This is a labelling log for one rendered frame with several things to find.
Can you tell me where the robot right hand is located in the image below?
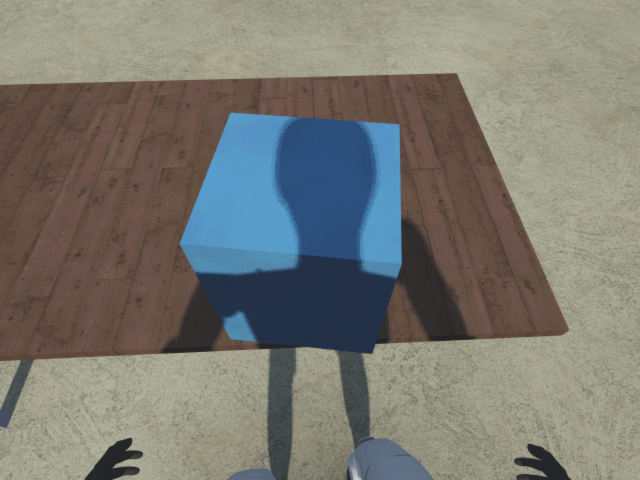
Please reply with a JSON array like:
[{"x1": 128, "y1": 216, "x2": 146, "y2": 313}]
[{"x1": 514, "y1": 444, "x2": 571, "y2": 480}]

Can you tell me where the table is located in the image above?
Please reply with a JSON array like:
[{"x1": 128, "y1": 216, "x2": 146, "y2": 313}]
[{"x1": 0, "y1": 73, "x2": 569, "y2": 429}]

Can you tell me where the robot right shin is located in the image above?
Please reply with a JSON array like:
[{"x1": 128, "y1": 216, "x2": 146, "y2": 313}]
[{"x1": 356, "y1": 436, "x2": 375, "y2": 449}]

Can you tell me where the right robot thigh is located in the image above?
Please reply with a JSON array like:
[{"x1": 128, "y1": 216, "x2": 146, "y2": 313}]
[{"x1": 347, "y1": 438, "x2": 434, "y2": 480}]

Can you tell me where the carton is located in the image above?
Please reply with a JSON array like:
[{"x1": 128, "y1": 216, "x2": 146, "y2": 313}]
[{"x1": 180, "y1": 113, "x2": 402, "y2": 354}]

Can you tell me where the robot left hand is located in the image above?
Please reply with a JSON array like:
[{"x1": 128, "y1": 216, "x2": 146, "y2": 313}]
[{"x1": 85, "y1": 438, "x2": 143, "y2": 480}]

